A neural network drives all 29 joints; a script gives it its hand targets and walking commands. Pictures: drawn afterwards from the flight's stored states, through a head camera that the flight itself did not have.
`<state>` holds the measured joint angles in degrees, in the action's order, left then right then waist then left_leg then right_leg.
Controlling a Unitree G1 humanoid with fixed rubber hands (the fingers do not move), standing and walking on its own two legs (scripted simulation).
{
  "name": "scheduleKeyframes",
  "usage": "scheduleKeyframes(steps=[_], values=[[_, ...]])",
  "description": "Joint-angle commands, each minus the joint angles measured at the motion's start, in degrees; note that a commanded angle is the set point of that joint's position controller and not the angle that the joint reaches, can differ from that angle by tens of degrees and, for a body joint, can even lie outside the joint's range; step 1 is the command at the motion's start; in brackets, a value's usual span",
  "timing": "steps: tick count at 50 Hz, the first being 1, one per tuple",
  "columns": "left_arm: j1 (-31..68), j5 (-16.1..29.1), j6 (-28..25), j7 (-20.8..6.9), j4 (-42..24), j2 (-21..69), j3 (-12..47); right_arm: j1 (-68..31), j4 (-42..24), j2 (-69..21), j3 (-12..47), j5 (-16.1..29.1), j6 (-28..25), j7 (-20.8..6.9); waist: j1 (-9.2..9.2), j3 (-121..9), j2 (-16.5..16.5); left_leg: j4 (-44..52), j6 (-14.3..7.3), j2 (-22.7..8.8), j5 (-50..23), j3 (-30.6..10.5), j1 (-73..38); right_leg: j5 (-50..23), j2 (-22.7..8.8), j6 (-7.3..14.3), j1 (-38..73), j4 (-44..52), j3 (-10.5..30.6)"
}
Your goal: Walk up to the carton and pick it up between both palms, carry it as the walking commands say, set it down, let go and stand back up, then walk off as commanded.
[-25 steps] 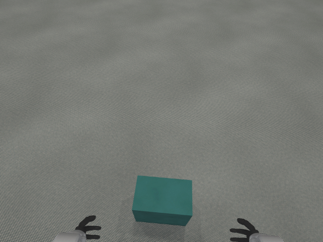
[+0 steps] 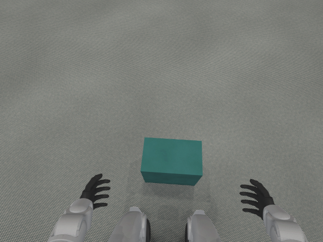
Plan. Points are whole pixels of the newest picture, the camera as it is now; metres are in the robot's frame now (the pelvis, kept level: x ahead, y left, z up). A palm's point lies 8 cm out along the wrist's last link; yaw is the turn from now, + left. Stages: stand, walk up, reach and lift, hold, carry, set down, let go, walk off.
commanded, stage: reach and lift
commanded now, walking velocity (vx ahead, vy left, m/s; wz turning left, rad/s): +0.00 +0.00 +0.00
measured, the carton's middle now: (171, 163) +0.47 -0.03 -0.57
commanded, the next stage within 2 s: none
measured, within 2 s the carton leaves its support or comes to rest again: neither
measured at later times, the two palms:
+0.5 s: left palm (105, 145) +0.40 +0.19 -0.13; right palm (251, 147) +0.40 -0.26 -0.13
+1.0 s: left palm (108, 125) +0.48 +0.21 -0.16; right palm (244, 126) +0.48 -0.26 -0.14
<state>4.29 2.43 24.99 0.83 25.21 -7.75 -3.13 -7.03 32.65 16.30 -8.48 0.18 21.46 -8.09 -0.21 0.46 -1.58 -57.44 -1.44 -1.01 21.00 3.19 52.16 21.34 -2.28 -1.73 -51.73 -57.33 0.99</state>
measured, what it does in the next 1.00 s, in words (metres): lowers itself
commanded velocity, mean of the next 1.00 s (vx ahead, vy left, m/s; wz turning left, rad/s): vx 0.00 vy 0.00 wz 0.00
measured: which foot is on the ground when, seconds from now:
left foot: down 0.00-1.00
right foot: down 0.00-1.00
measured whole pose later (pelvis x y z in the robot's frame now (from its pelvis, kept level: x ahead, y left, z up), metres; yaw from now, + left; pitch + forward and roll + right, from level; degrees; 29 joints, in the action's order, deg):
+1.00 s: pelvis +0.01 -0.01 -0.06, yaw +1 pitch +46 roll +0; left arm 53.8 1.5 8.2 -2.7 46.5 -16.8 -16.0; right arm -54.5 49.6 21.2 -18.9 3.2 6.3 -7.3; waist 1.5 -6.7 -0.1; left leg -64.4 -0.7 -0.7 19.7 1.3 90.5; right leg 20.8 -1.1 -2.0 -89.7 -64.8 1.5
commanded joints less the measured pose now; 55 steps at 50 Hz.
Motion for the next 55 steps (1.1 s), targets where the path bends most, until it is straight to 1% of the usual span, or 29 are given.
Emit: scheduleKeyframes(steps=[1, 4, 6, 7, 8, 10, 13, 16, 17, 19, 20, 21, 23, 24, 25, 26, 30, 31, 35, 36, 38, 40, 44, 45, 47, 49, 50, 51, 55], values=[[19.85, 0.45, -0.10, 0.00, -6.60, -6.20, -1.60, -20.08, -3.57, 8.24, -1.72, 1.46, 0.02, 0.53, 0.87, -17.01, 2.79, 8.71, 2.87, 1.10, 13.29, -1.20, -10.47, 9.47, 3.54, 2.38, 6.66, 7.12, -4.59], [28.26, 1.37, 2.03, 0.16, -1.37, -7.44, -1.90, -27.53, 0.00, 9.65, -1.97, 2.62, 1.73, 1.08, 1.82, -18.15, 1.56, 8.25, 2.76, 0.85, 16.30, -1.54, -12.02, 11.83, 3.45, 2.47, 3.92, 6.17, -5.46], [32.59, 1.07, 3.22, 0.52, 3.46, -7.63, -2.61, -31.86, 4.30, 10.00, -2.01, 2.59, 2.78, 1.04, 0.11, -19.89, 0.80, 8.13, 3.43, 1.18, 16.50, -1.62, -12.36, 11.92, 3.48, 2.18, 2.55, 5.55, -6.32], [35.19, 0.91, 3.50, 0.56, 3.79, -8.02, -2.97, -34.07, 5.19, 10.00, -2.18, 2.46, 3.18, 1.02, 0.82, -19.73, 0.26, 8.43, 3.30, 1.24, 16.91, -1.56, -11.60, 11.64, 3.65, 2.04, 1.56, 5.34, -6.52], [36.70, 0.38, 3.61, 0.73, 6.42, -8.55, -3.96, -35.51, 7.73, 9.55, -2.36, 2.00, 3.46, 1.13, -0.12, -19.04, 1.08, 7.91, 3.40, 1.64, 16.70, -1.18, -10.23, 12.06, 3.83, 1.87, 0.69, 5.44, -6.60], [40.60, 0.19, 3.41, 0.59, 10.60, -8.61, -4.62, -40.01, 8.89, 10.24, -3.60, 1.66, 3.27, 1.20, -0.19, -21.61, 1.57, 7.66, 3.78, 1.77, 15.64, -1.11, -9.65, 10.91, 4.13, 1.10, 0.16, 5.32, -7.36], [45.07, -0.20, 1.61, 0.59, 13.28, -9.13, -6.18, -43.68, 11.88, 10.64, -5.19, 0.19, 2.03, 1.56, 0.60, -24.00, 2.65, 7.09, 3.88, 2.48, 13.06, -0.28, -6.62, 9.66, 4.22, 0.82, 0.15, 5.10, -7.62], [49.62, -0.14, -1.25, 0.27, 15.59, -10.10, -7.64, -48.36, 12.66, 10.38, -5.93, 0.47, -0.42, 2.06, 0.12, -27.87, 3.66, 5.41, 4.07, 3.32, 10.10, 0.71, -3.91, 8.24, 4.56, 0.86, 0.48, 5.06, -7.52], [50.60, -0.58, -2.27, 0.12, 15.82, -10.62, -7.79, -49.19, 12.36, 10.85, -7.31, -0.09, -1.35, 2.36, 1.10, -28.37, 3.35, 5.44, 3.93, 3.29, 9.83, 0.32, -3.32, 7.40, 4.68, 0.90, -0.31, 4.85, -7.50], [52.74, -0.21, -4.50, -0.44, 15.72, -11.51, -8.77, -51.10, 11.54, 10.44, -7.06, 0.44, -3.35, 2.85, 1.09, -31.33, 5.17, 3.81, 3.61, 3.59, 7.34, 0.94, -0.33, 5.64, 4.79, 0.92, 1.03, 4.53, -6.33], [53.20, -0.54, -5.62, -0.61, 16.69, -12.82, -9.71, -51.30, 11.69, 9.77, -7.07, 0.66, -4.33, 3.11, 0.44, -32.67, 5.11, 3.59, 3.46, 3.92, 5.91, 0.84, 0.54, 3.95, 4.65, 0.81, 1.54, 4.45, -5.67], [54.42, -0.58, -6.85, -0.89, 16.39, -12.82, -9.80, -52.16, 11.03, 10.19, -7.84, 0.72, -5.21, 3.43, 0.83, -34.87, 3.98, 2.75, 3.67, 4.02, 5.12, 1.23, 1.75, 2.25, 4.74, 0.58, 1.47, 3.61, -5.24], [55.71, -0.67, -8.86, -1.37, 16.31, -15.45, -11.50, -51.99, 10.78, 9.63, -7.79, 0.92, -6.53, 4.09, 0.98, -39.72, 4.71, 1.46, 3.47, 4.44, 2.28, 1.48, 3.70, -2.48, 4.74, 0.20, 3.54, 2.68, -4.50], [55.69, -0.36, -10.08, -1.83, 15.80, -15.26, -11.35, -52.75, 10.47, 8.61, -7.67, 1.48, -7.30, 4.23, -0.06, -40.64, 3.78, 1.63, 3.16, 4.61, 0.65, 1.44, 4.40, -4.58, 4.57, 0.36, 3.97, 2.27, -3.90], [56.63, -0.20, -10.98, -2.16, 14.97, -16.06, -11.59, -53.06, 9.37, 8.44, -7.94, 1.73, -8.01, 4.52, 0.68, -44.56, 3.27, 0.12, 3.32, 4.85, -1.83, 1.77, 4.99, -8.58, 4.78, -0.04, 4.37, 1.25, -3.70], [56.40, -0.58, -11.98, -2.36, 14.74, -17.95, -12.60, -51.98, 9.28, 7.96, -7.77, 1.89, -8.43, 4.94, -0.13, -47.92, 3.16, -0.89, 3.21, 5.13, -3.76, 2.17, 6.45, -12.01, 4.78, -0.46, 6.34, 0.37, -2.79], [54.94, 0.33, -15.14, -3.43, 13.37, -18.82, -12.97, -50.20, 5.98, 8.87, -8.20, 3.35, -11.29, 5.72, 0.29, -59.29, 2.59, -3.63, 3.10, 5.72, -16.30, 1.14, 8.65, -30.23, 4.55, -0.08, 10.26, -4.41, -1.31], [54.86, 0.59, -16.00, -3.66, 13.01, -18.80, -13.39, -49.56, 5.48, 9.00, -8.07, 3.30, -12.09, 5.72, 0.73, -61.46, 3.62, -4.00, 2.99, 5.94, -19.90, 0.64, 9.95, -35.48, 4.40, 0.11, 11.66, -5.73, -0.70], [56.54, 1.72, -18.49, -4.07, 13.14, -18.75, -12.79, -51.98, 3.56, 10.09, -8.87, 4.49, -14.30, 5.58, 2.00, -63.82, 2.37, -4.67, 2.82, 5.42, -27.40, -0.83, 13.13, -44.82, 4.20, 0.54, 11.43, -7.86, 0.57], [56.86, 1.84, -18.91, -4.10, 12.14, -19.22, -13.26, -52.32, 3.06, 10.04, -8.41, 4.42, -14.80, 5.47, 1.69, -65.44, 2.69, -4.85, 2.57, 5.24, -30.60, -1.12, 11.96, -46.63, 4.15, 0.68, 10.94, -7.77, 1.00], [56.22, 2.16, -18.95, -4.11, 13.90, -18.71, -12.71, -51.39, 4.05, 11.98, -9.70, 3.64, -15.12, 5.16, 3.32, -66.07, 2.53, -4.91, 2.91, 4.79, -34.03, -2.29, 11.30, -46.87, 4.33, 0.73, 8.03, -8.06, 0.67], [56.53, 2.05, -18.98, -4.07, 13.08, -18.26, -12.79, -52.00, 4.88, 11.82, -9.69, 3.94, -15.52, 4.39, 2.97, -66.42, 0.96, -4.64, 2.87, 4.35, -36.56, -2.82, 9.30, -45.61, 4.50, 0.97, 4.63, -7.45, 0.86], [57.94, 0.95, -18.20, -3.87, 14.22, -17.18, -13.65, -55.32, 7.47, 12.25, -10.35, 3.71, -15.42, 2.40, 2.82, -62.10, 1.28, -4.52, 3.32, 3.38, -34.33, -4.01, 6.18, -34.92, 4.95, 0.61, -6.98, -5.81, -0.97], [57.19, 0.74, -17.81, -3.88, 15.75, -16.61, -13.37, -55.21, 9.29, 11.80, -10.05, 3.60, -15.38, 1.95, 1.91, -60.81, 0.55, -4.13, 3.45, 3.13, -33.46, -3.93, 5.31, -32.16, 4.93, 0.53, -9.02, -5.44, -1.22], [55.80, -0.44, -17.54, -3.64, 17.69, -13.86, -13.53, -53.31, 13.31, 11.64, -11.33, 3.08, -15.71, 0.87, 2.35, -57.20, -1.43, -5.56, 3.80, 2.68, -35.93, -5.20, 2.05, -28.01, 4.96, 0.23, -18.75, -5.46, -2.17], [56.37, -1.84, -17.50, -3.36, 17.09, -13.89, -13.92, -53.95, 15.79, 11.21, -11.79, 3.17, -16.13, 0.11, 1.57, -55.40, -2.48, -7.48, 3.79, 2.59, -36.68, -5.93, 0.83, -25.81, 5.11, 0.44, -24.95, -6.58, -2.50], [57.01, -2.24, -17.44, -2.96, 15.20, -13.88, -14.32, -54.51, 14.97, 12.02, -12.93, 2.52, -16.38, -0.24, 2.06, -56.04, -1.72, -8.32, 3.75, 2.31, -37.11, -6.70, -1.72, -23.96, 5.20, 0.29, -28.21, -6.86, -3.02], [58.78, -2.18, -17.35, -2.69, 15.60, -13.48, -14.29, -56.27, 16.44, 11.86, -12.96, 2.83, -16.86, -0.46, 1.89, -54.23, -2.83, -9.41, 3.64, 2.15, -36.94, -6.55, -1.65, -21.66, 5.11, 0.36, -32.41, -7.05, -2.82], [66.13, -2.41, -16.36, -1.13, 15.29, -13.98, -14.44, -64.23, 17.69, 15.30, -13.94, 2.53, -16.97, -0.21, 1.42, -51.71, -1.55, -12.28, 4.26, 3.24, -21.11, -3.97, 7.79, -13.51, 5.37, 0.35, -33.85, -11.37, -4.05]])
